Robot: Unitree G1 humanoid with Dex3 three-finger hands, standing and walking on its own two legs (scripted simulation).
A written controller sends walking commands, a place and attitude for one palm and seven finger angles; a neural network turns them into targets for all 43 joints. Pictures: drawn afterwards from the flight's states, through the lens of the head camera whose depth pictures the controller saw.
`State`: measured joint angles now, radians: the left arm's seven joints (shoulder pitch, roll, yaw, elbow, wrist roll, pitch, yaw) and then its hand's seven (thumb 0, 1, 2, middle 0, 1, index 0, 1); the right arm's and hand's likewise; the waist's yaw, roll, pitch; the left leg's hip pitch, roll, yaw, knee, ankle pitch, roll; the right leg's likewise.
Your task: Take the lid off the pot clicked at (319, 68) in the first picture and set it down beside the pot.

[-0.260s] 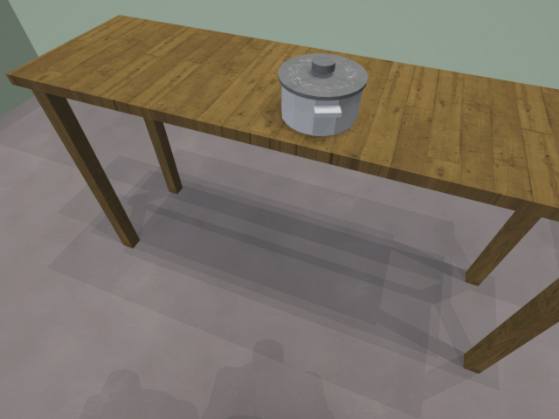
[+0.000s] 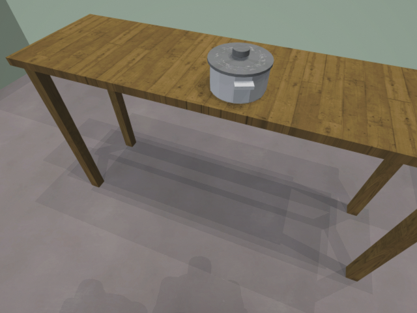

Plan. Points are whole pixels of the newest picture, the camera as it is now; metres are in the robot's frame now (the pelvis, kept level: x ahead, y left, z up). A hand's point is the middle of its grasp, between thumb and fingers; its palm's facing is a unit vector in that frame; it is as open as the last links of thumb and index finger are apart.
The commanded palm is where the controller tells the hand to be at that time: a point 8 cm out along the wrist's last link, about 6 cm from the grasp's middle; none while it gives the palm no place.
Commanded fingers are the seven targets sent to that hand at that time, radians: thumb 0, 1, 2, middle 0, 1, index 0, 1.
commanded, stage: look at it before walking up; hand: left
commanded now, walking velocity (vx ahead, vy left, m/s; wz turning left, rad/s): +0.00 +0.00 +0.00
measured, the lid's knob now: (241, 50) +0.74 -0.04 +0.15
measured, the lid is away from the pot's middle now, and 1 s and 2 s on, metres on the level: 0.00 0.00 0.00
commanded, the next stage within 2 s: turn to face it in 0.38 s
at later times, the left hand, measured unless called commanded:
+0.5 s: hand out of the picture +0.00 +0.16 -0.17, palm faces +0.05 -0.98 -0.19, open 7.4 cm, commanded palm none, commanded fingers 0.00 0.90 0.90 -0.20 -0.30 -0.20 -0.30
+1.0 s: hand out of the picture +0.06 +0.18 -0.17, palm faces -0.05 -0.97 -0.23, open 7.4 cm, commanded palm none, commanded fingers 0.00 0.90 0.90 -0.20 -0.30 -0.20 -0.30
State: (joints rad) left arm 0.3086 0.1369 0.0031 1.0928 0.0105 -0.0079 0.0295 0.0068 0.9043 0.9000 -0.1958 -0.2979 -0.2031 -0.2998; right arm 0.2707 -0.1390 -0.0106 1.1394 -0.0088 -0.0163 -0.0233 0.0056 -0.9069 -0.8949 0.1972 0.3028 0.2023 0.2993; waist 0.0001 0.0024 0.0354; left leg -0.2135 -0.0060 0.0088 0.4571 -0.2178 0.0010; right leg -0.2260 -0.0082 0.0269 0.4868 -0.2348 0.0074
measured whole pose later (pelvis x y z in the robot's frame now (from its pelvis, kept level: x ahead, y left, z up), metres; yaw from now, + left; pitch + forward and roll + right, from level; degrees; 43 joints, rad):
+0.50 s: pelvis +0.01 -0.01 +0.00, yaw +0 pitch -1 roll +1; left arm 0.31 0.14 0.01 1.09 0.01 -0.01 0.03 0.01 0.90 0.90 -0.20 -0.30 -0.20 -0.30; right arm 0.28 -0.14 -0.01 1.14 -0.01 -0.02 -0.03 0.01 -0.91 -0.89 0.20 0.30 0.20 0.30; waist 0.00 0.01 0.04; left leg -0.21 0.00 0.00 0.46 -0.23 -0.01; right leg -0.22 0.00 0.02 0.48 -0.25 0.00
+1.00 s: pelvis +0.01 -0.01 -0.01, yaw -9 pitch +1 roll +1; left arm 0.27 0.16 0.07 0.96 0.02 0.03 0.02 0.01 0.90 0.90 -0.20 -0.30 -0.20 -0.30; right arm 0.16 -0.21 -0.06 0.98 0.00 0.00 -0.04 0.01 -0.91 -0.89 0.20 0.30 0.20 0.30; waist 0.03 0.00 0.07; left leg -0.34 0.00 0.02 0.74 -0.44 -0.01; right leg -0.32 0.07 0.16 0.57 -0.25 -0.02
